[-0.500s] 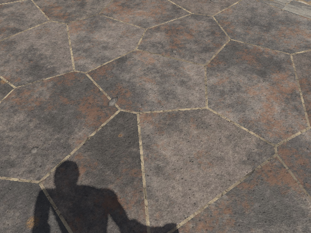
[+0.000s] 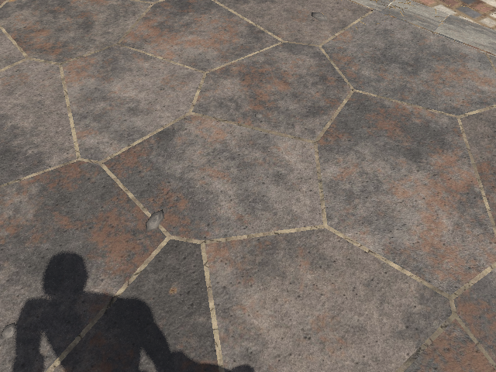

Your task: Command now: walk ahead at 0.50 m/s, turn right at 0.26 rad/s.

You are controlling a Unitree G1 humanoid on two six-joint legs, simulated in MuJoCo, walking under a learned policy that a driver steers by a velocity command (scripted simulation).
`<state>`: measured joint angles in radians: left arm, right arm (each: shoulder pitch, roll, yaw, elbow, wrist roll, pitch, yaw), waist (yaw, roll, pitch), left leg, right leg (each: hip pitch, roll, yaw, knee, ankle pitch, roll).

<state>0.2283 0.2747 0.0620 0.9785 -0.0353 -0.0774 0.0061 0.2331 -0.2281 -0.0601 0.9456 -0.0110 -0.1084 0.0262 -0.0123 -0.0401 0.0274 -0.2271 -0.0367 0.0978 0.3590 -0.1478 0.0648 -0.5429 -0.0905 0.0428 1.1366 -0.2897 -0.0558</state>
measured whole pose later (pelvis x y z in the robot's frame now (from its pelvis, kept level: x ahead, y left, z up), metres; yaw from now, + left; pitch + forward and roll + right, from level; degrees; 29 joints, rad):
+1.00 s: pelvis +0.59 -0.11 -0.01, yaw -26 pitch +2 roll +1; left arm 0.29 0.27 0.06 0.80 -0.01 -0.07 0.01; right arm 0.22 -0.26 -0.06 0.82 0.00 -0.11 0.03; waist -0.01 -0.03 0.01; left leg -0.32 -0.05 0.01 0.45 -0.16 0.05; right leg -0.43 0.00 0.06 1.16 -0.37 -0.04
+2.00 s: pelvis +0.85 -0.23 +0.00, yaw +5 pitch +3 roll -1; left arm 0.11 0.32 0.08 0.77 0.00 0.01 0.02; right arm 0.15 -0.30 -0.07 0.59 -0.01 0.03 -0.01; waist 0.00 -0.02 0.05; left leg -0.36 -0.04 -0.06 0.47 -0.15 0.05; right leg -0.53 -0.03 0.02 0.99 -0.40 0.07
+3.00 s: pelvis +1.15 -0.24 -0.03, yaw +7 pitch +2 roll +0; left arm 0.01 0.27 0.04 0.70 -0.01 -0.09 -0.05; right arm 0.44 -0.28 -0.05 0.84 0.01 -0.04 -0.02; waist -0.06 0.00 0.05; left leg -0.06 0.01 -0.05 0.83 -0.53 0.01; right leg -0.52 0.02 -0.06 0.60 -0.12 -0.07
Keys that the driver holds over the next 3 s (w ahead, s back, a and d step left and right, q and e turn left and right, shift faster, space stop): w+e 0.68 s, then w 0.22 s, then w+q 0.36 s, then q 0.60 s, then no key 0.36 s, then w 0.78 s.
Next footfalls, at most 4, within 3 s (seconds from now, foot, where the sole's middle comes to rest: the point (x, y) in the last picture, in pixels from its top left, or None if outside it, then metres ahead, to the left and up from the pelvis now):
0.36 right None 0.36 -0.16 -0.78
0.84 left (272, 296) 0.71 -0.07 -0.78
1.32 right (370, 262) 0.82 -0.38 -0.78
1.76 left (287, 232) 0.93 -0.13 -0.78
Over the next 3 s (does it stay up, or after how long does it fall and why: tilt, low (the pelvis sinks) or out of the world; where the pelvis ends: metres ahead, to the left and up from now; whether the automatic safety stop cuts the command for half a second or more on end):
stays up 1.15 -0.24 -0.03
